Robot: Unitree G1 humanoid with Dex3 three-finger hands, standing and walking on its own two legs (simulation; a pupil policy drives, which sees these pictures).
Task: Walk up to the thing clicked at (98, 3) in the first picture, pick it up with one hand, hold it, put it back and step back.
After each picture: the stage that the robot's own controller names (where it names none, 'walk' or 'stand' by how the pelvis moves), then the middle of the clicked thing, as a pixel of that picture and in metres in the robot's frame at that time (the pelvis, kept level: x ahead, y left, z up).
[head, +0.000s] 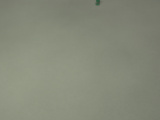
stand; (97, 1) +2.33 -0.25 -0.72
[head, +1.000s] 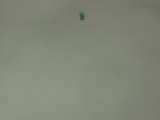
walk; (81, 16) +2.20 +0.14 -0.70
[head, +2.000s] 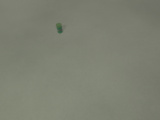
walk; (59, 28) +1.55 +0.37 -0.71
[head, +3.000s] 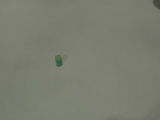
walk; (58, 60) +1.02 +0.31 -0.71
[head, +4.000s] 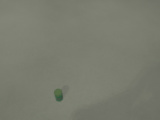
walk; (58, 95) +0.64 +0.24 -0.70
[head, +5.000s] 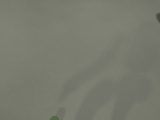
walk; out of the picture +0.39 +0.18 -0.70
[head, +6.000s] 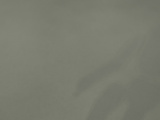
stand; out of the picture +0.31 +0.19 -0.71
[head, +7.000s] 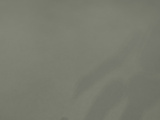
stand; out of the picture +0.33 +0.21 -0.72
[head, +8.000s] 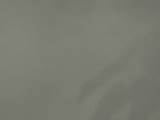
stand; out of the picture +0.32 +0.20 -0.73
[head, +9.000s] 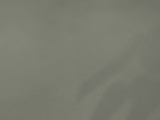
stand; out of the picture +0.31 +0.20 -0.73
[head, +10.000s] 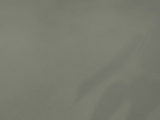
go down; out of the picture +0.30 +0.20 -0.73
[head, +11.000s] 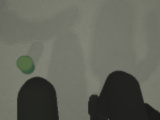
go down; (26, 65) +0.41 +0.20 -0.32
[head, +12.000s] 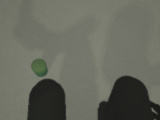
approach; (40, 68) +0.41 +0.19 -0.32
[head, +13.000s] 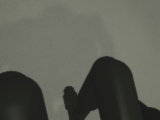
close in; out of the picture +0.40 +0.23 -0.23
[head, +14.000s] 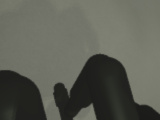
close; out of the picture +0.40 +0.24 -0.23
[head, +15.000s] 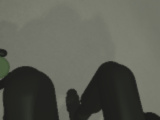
lift; out of the picture +0.34 +0.22 -0.19
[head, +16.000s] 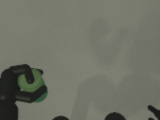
lift; (34, 86) +0.32 +0.17 +0.00
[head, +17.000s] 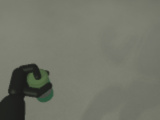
hold; (41, 86) +0.33 +0.16 +0.02
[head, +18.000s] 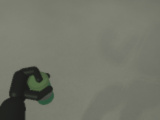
hold; (42, 88) +0.32 +0.16 +0.01
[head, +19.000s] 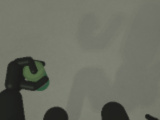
crouch; (37, 77) +0.36 +0.17 -0.07
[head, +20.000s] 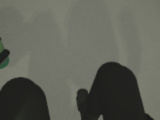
lower; out of the picture +0.43 +0.22 -0.18
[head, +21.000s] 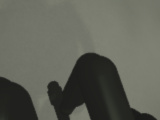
lower; out of the picture +0.43 +0.24 -0.23
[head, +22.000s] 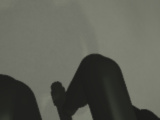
lower; out of the picture +0.42 +0.24 -0.23
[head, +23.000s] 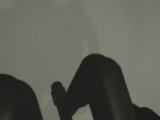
lower; out of the picture +0.42 +0.24 -0.23
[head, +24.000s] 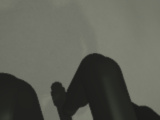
lower; out of the picture +0.42 +0.24 -0.23
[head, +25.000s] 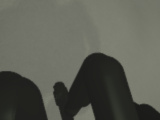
open; out of the picture +0.39 +0.22 -0.23
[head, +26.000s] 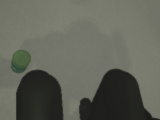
stand; (20, 62) +0.40 +0.20 -0.25
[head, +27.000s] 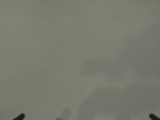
stand; out of the picture +0.34 +0.15 -0.63
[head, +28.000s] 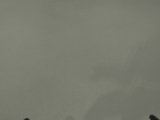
stand; out of the picture +0.35 +0.16 -0.66
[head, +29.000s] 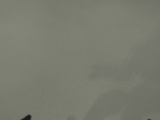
stand; out of the picture +0.34 +0.15 -0.67
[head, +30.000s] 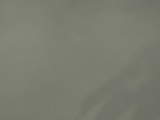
walk; out of the picture +0.36 +0.15 -0.72
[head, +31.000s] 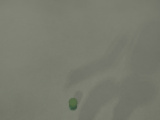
walk; (73, 104) +0.47 +0.07 -0.70
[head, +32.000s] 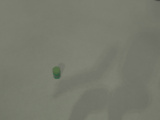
walk; (56, 72) +0.73 +0.19 -0.70
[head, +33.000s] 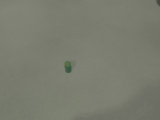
stand; (68, 67) +0.94 +0.19 -0.70
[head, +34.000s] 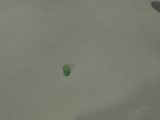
stand; (66, 70) +0.94 +0.18 -0.72
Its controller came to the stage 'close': yes
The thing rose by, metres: 0.71
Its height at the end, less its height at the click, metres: +0.00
